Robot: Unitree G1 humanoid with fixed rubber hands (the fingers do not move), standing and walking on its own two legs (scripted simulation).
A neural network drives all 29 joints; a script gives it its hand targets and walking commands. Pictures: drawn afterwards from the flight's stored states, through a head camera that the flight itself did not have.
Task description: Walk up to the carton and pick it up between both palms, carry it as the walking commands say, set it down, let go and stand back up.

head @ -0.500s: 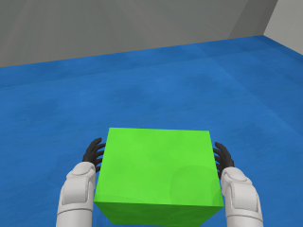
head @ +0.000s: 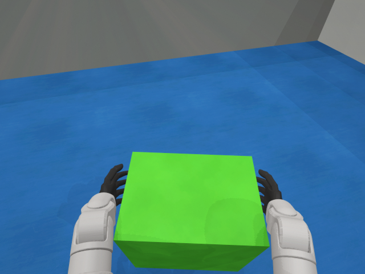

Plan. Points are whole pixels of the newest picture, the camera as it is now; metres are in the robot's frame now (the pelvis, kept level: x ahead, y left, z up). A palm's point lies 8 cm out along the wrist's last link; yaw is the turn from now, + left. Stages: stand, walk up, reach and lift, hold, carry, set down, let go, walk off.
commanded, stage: hold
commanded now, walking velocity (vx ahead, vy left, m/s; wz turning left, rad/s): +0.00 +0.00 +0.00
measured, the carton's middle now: (189, 216) +0.27 +0.00 -0.03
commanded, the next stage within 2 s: carry in 0.72 s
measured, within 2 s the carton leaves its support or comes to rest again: neither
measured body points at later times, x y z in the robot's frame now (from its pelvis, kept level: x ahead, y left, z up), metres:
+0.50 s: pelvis +0.01 +0.00 +0.00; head -0.01 +0.00 +0.45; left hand +0.29 +0.18 +0.03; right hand +0.28 -0.18 +0.03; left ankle +0.02 +0.13 -0.75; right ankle +0.01 -0.13 -0.75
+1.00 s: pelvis -0.02 +0.00 -0.03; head -0.03 +0.00 +0.42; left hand +0.26 +0.18 +0.05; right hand +0.27 -0.18 +0.05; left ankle +0.02 +0.13 -0.75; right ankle +0.01 -0.13 -0.75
